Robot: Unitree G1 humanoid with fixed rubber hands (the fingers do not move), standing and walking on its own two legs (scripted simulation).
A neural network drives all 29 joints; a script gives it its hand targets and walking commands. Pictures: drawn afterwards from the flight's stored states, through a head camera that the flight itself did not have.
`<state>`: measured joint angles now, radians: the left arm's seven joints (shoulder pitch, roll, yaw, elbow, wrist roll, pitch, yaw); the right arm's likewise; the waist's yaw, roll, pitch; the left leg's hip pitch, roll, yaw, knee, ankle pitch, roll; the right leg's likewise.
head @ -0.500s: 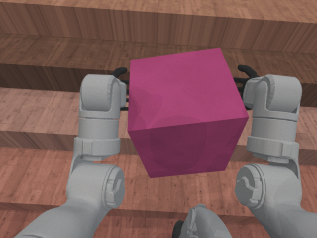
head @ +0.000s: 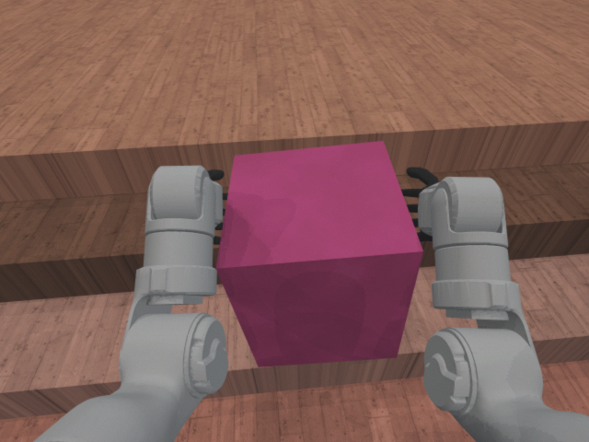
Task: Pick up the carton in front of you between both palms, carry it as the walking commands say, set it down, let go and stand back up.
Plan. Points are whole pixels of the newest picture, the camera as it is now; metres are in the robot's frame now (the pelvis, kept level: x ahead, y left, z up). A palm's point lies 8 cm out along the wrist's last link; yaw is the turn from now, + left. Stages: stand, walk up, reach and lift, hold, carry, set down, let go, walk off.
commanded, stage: carry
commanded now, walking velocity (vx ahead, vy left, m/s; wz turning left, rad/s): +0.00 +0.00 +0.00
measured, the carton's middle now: (317, 259) +0.36 -0.01 +0.08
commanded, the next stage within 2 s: none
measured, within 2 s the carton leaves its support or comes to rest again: neither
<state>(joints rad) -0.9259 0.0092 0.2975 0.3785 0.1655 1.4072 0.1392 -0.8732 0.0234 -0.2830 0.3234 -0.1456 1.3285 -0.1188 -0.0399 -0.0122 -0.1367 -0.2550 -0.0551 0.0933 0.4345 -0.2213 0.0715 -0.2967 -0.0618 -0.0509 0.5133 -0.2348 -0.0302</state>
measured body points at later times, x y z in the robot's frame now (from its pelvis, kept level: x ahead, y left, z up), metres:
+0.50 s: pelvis -0.03 -0.03 -0.01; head -0.05 -0.03 +0.44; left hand +0.33 +0.11 +0.12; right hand +0.32 -0.19 +0.12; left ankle -0.01 +0.07 -0.74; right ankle -0.01 -0.13 -0.74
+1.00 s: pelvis -0.06 -0.04 -0.01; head -0.08 -0.04 +0.44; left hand +0.29 +0.10 +0.11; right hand +0.29 -0.19 +0.11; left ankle -0.01 +0.07 -0.74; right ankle -0.01 -0.13 -0.74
